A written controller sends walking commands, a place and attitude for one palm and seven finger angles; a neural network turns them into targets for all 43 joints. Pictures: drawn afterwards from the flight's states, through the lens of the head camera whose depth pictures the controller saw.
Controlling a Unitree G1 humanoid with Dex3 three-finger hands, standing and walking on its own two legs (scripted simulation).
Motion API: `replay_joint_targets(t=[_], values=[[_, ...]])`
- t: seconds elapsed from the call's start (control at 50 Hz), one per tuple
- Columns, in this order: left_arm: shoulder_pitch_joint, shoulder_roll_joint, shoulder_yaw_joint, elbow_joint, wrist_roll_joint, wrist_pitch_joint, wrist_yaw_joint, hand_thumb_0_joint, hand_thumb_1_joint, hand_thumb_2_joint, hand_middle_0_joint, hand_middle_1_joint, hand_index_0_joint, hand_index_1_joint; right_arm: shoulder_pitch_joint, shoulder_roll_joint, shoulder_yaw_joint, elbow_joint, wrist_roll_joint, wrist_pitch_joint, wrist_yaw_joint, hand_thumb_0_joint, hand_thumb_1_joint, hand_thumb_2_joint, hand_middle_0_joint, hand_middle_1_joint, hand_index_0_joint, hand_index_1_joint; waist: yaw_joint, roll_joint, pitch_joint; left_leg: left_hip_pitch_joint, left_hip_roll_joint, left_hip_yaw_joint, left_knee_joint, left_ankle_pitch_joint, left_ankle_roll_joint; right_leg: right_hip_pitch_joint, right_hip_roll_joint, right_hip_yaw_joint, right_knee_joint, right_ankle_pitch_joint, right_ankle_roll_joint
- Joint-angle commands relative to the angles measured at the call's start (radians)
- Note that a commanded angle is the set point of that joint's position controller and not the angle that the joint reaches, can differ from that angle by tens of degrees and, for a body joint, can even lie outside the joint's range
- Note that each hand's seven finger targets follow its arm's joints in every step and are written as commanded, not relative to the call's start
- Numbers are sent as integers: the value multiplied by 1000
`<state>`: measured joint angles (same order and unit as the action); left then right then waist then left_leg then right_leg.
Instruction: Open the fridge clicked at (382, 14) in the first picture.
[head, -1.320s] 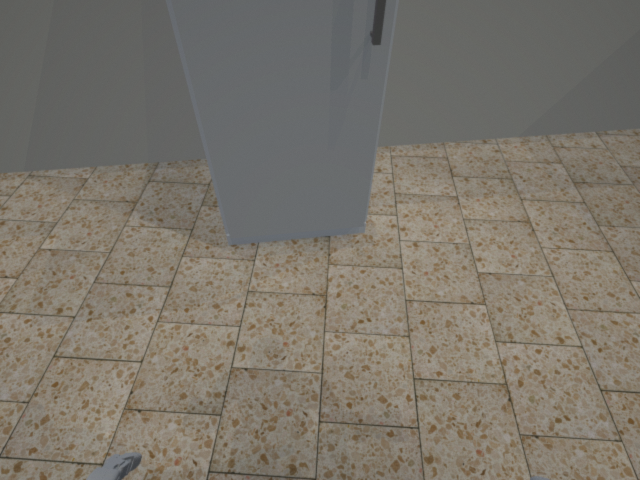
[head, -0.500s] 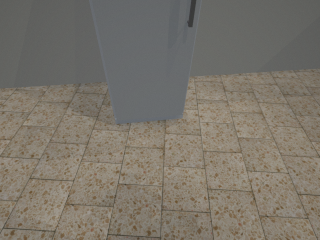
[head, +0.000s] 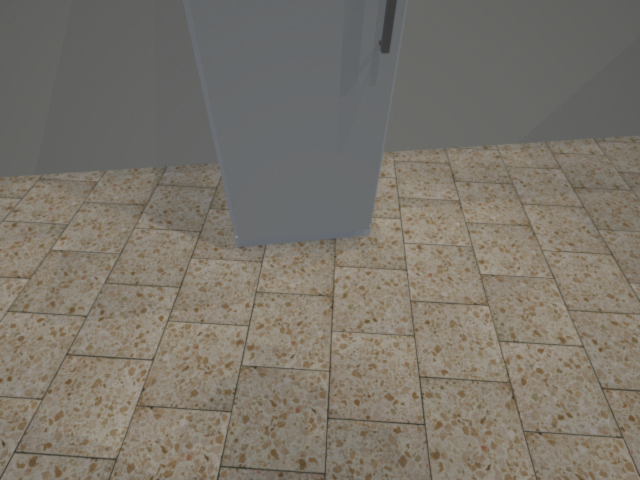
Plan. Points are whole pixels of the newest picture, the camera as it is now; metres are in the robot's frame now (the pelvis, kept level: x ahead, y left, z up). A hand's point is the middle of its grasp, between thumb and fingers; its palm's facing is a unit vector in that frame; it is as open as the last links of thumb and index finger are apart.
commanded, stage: look at it before walking up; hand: right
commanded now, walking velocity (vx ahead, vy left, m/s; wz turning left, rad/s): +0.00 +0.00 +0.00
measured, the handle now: out of the picture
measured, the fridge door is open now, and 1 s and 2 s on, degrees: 0 0 0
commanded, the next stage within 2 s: walk to a spot facing it in 0.22 s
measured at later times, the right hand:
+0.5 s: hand out of the picture +0.06 -0.24 -0.17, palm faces +0.04 +0.96 -0.28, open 7.4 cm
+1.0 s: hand out of the picture +0.14 -0.32 -0.19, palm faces +0.21 +0.97 -0.14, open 7.4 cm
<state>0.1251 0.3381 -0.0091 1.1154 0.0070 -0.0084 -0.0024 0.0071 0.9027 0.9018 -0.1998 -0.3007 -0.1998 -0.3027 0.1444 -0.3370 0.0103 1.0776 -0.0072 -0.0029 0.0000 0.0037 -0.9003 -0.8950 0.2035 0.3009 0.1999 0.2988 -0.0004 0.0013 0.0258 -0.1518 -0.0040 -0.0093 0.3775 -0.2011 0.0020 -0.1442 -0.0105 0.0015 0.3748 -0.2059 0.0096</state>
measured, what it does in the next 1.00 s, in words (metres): walks ahead: right foot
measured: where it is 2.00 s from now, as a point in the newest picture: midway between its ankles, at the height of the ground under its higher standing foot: (405, 416)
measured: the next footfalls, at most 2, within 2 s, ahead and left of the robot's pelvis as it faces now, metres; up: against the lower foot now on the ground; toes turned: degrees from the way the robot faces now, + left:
right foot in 0.68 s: +0.11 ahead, -0.16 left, +0.00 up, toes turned -15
left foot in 1.28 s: +0.41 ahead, -0.12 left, +0.00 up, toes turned +4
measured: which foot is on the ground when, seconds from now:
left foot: down 0.00-0.68, up 0.70-1.00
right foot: down 0.00-0.44, up 0.46-0.66, down 0.68-1.00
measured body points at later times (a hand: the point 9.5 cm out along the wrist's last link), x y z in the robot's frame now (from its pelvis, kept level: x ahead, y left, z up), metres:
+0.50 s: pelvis +0.02 -0.01 +0.00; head +0.00 -0.02 +0.45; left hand +0.07 +0.27 -0.14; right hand +0.06 -0.29 -0.15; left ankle +0.00 +0.12 -0.75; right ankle +0.00 -0.12 -0.73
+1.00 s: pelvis +0.16 -0.14 +0.00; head +0.16 -0.17 +0.45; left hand +0.11 +0.06 -0.15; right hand +0.13 -0.37 -0.17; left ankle +0.24 +0.00 -0.65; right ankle +0.08 -0.15 -0.75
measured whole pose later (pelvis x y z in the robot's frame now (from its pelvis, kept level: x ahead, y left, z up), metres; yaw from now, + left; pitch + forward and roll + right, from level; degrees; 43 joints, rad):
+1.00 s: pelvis +0.16 -0.14 +0.00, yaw -9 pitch -1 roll +2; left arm 0.46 0.07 -0.01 1.15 0.00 -0.08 0.03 0.00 0.90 0.90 -0.20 -0.30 -0.20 -0.30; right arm 0.28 -0.18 -0.06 1.07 -0.02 0.01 0.00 0.00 -0.91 -0.90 0.20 0.30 0.19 0.30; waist 0.00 0.03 0.02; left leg -0.64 0.07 0.04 1.15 -0.15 -0.01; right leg 0.01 0.07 -0.11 0.27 -0.28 -0.12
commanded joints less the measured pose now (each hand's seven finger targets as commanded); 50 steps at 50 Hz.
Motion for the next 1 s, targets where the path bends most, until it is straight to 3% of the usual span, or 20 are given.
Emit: replay_joint_targets(t=[0.0, 0.3, 0.34, 0.36, 0.4, 0.42, 0.46, 0.5, 0.56, 0.62, 0.64, 0.66, 0.68, 0.7, 0.74, 0.76, 0.8, 0.82, 0.88, 0.98], values=[[-48, 206, 43, -67, 1, -27, 16, 0, 900, 900, -200, -300, -200, -300, -48, -208, -44, -59, -3, -26, -11, 0, -900, -900, 200, 300, 200, 300, 0, 4, -59, 9, 123, -101, -60, 120, 30, 15, -110, 93, -63, 131, -35], [-52, 205, 44, -67, 0, -26, 15, 0, 900, 900, -200, -300, -200, -300, -37, -209, -43, -59, -4, -29, -12, 0, -900, -900, 200, 300, 200, 300, 0, 12, -63, 17, 129, -101, -73, 144, 29, 30, -109, 93, -63, 146, -34], [7, 81, 15, -45, 8, -7, 8, 0, 900, 900, -200, -300, -200, -300, 34, -92, -20, -31, -4, -8, -16, 0, -900, -900, 200, 300, 200, 300, -3, 10, -71, 27, 126, -85, -63, -31, 8, 1, -91, 77, -37, 33, -20], [26, 76, 15, -46, 10, 0, 5, 0, 900, 900, -200, -300, -200, -300, 62, -94, -23, -27, -8, -1, -14, 0, -900, -900, 200, 300, 200, 300, -13, 25, -51, 24, 127, -97, -73, -167, 10, -45, -74, 73, -8, -73, -24], [27, 67, 19, -62, 16, 11, 0, 0, 900, 900, -200, -300, -200, -300, 102, -133, -41, -29, -14, 9, -7, 0, -900, -900, 200, 300, 200, 300, -32, 103, 28, 34, 179, -174, -137, -404, 44, -214, -19, 39, 82, -257, -22], [29, 57, 22, -79, 17, 15, -1, 0, 900, 900, -200, -300, -200, -300, 134, -161, -56, -38, -17, 11, -8, 0, -900, -900, 200, 300, 200, 300, -46, 185, 50, 50, 248, -247, -196, -506, 80, -297, 2, -5, 190, -279, -17], [-10, 73, 39, -125, 14, 14, -6, 0, 900, 900, -200, -300, -200, -300, 190, -176, -71, -49, -20, -1, -12, 0, -900, -900, 200, 300, 200, 300, -71, 214, 86, 60, 369, -358, -269, -525, 160, -416, -28, -10, 441, -316, -18], [3, 58, 47, -135, 12, 1, -17, 0, 900, 900, -200, -300, -200, -300, 170, -154, -77, -61, -21, -26, -14, 0, -900, -900, 200, 300, 200, 300, -43, 129, 88, 80, 378, -277, -241, -354, 178, -439, -69, -1, 511, -249, -20], [38, 1, 48, -148, 5, -7, -31, 0, 900, 900, -200, -300, -200, -300, 155, -133, -80, -75, -26, -38, -10, 0, -900, -900, 200, 300, 200, 300, -20, 123, 78, 43, 341, -102, -179, -208, 147, -341, -73, -59, 384, -228, -15], [207, -28, 52, -106, 7, -18, -29, 0, 900, 900, -200, -300, -200, -300, 138, -108, -82, -70, -20, -33, -9, 0, -900, -900, 200, 300, 200, 300, 54, 84, 48, -139, 276, 35, -52, -251, 84, -38, -24, -136, 186, -83, -17], [330, 6, 65, -68, 8, -24, -22, 0, 900, 900, -200, -300, -200, -300, 144, -74, -77, -71, -15, -29, -4, 0, -900, -900, 200, 300, 200, 300, 96, -32, -2, -204, 214, 109, 133, -240, 53, 114, -21, -106, 117, -116, -20], [459, 104, 97, -35, 19, -31, -12, 0, 900, 900, -200, -300, -200, -300, 139, 5, -63, -95, -7, -24, 5, 0, -900, -900, 200, 300, 200, 300, 143, -343, -17, -399, 91, 186, 484, -330, -5, 206, -214, 257, -50, -380, -84], [529, 147, 102, -27, 18, -37, 4, 0, 900, 900, -200, -300, -200, -300, 95, 45, -51, -150, -11, -24, 3, 0, -900, -900, 200, 300, 200, 300, 138, -399, 21, -561, 15, 114, 709, -425, -19, 170, -370, 580, -249, -459, -150], [463, 120, 92, -33, 13, -30, 10, 0, 900, 900, -200, -300, -200, -300, 77, 24, -58, -144, -21, -26, -1, 0, -900, -900, 200, 300, 200, 300, 104, -245, 67, -569, 79, 24, 805, -350, 9, 95, -386, 568, -264, -496, -176], [343, 16, 68, -68, 8, -46, 19, 0, 900, 900, -200, -300, -200, -300, 90, 41, -67, -98, -24, -31, 11, 0, -900, -900, 200, 300, 200, 300, 48, -75, 110, -552, 137, -1, 846, -138, 10, -3, -309, 425, -254, -342, -144], [320, -18, 59, -68, 5, -62, 20, 0, 900, 900, -200, -300, -200, -300, 114, 45, -64, -75, -26, -33, 18, 0, -900, -900, 200, 300, 200, 300, 26, -35, 95, -511, 148, 4, 827, -72, 0, -17, -278, 343, -249, -201, -122], [347, -49, 52, -42, 1, -80, 28, 0, 900, 900, -200, -300, -200, -300, 185, 87, -62, -39, -26, -22, 15, 0, -900, -900, 200, 300, 200, 300, 5, -76, 67, -474, 132, 23, 798, 4, -18, 40, -218, 181, -218, 102, -51], [360, -60, 50, -33, -2, -85, 32, 0, 900, 900, -200, -300, -200, -300, 209, 92, -63, -26, -23, -17, 12, 0, -900, -900, 200, 300, 200, 300, -2, -87, 49, -474, 124, 28, 793, 18, -23, 69, -208, 132, -207, 196, -43], [405, -88, 48, -3, -5, -89, 40, 0, 900, 900, -200, -300, -200, -300, 197, 105, -69, -22, -23, -8, 8, 0, -900, -900, 200, 300, 200, 300, -3, -67, 49, -539, 99, 41, 796, 40, -24, 150, -201, 65, -186, 388, -32], [459, -140, 33, 32, -4, -91, 53, 0, 900, 900, -200, -300, -200, -300, 109, 133, -81, -55, -17, 4, 8, 0, -900, -900, 200, 300, 200, 300, 4, -76, 137, -644, 72, 64, 772, 90, -11, 161, -201, -4, -198, 488, 1]])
